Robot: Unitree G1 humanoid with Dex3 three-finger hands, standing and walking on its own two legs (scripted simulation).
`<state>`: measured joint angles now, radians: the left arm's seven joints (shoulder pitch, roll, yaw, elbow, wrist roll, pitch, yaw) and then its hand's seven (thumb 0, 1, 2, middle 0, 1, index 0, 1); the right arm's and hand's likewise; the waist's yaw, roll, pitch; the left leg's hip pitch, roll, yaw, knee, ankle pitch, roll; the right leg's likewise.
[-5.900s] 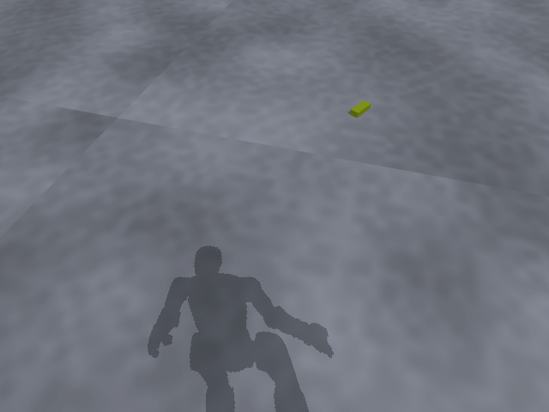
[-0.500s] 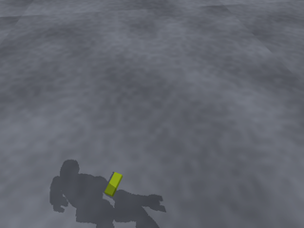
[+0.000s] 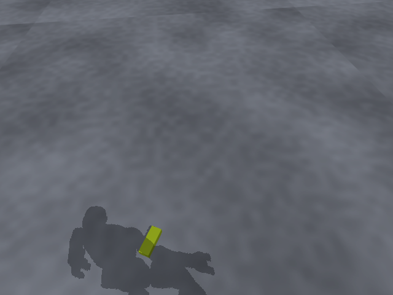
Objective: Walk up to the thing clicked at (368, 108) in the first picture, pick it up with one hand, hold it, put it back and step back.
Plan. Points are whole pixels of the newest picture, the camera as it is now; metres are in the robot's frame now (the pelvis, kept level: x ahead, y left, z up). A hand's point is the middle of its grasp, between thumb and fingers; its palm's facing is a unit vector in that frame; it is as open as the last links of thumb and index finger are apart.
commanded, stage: stand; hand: left
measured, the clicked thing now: (150, 241) +0.48 +0.26 -0.77
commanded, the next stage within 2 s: none
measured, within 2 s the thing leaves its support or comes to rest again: neither
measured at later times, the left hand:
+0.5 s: hand out of the picture +0.11 +0.25 -0.15, palm faces +0.00 -0.94 -0.34, open 7.4 cm
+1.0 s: hand out of the picture +0.10 +0.24 -0.15, palm faces +0.01 -0.94 -0.34, open 7.4 cm
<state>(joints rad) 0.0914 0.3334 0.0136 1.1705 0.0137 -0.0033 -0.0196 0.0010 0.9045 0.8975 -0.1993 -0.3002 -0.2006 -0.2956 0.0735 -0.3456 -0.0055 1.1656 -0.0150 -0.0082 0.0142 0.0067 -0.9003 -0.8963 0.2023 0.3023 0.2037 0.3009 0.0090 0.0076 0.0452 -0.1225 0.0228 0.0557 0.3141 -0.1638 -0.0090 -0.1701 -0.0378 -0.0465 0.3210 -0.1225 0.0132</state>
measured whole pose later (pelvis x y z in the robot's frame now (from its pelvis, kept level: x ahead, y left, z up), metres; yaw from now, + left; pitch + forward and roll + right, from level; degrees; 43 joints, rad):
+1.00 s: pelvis +0.03 -0.01 +0.00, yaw +1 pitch -2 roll +0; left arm 0.08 0.34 0.01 1.16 0.01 -0.01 -0.01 0.00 0.90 0.90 -0.20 -0.30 -0.20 -0.30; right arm 0.10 -0.35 0.00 1.14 -0.01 -0.01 0.00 0.01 -0.90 -0.90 0.20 0.30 0.20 0.30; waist 0.00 0.01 0.04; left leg -0.07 0.04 0.03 0.29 -0.19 -0.03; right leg -0.11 -0.02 -0.08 0.31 -0.16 0.00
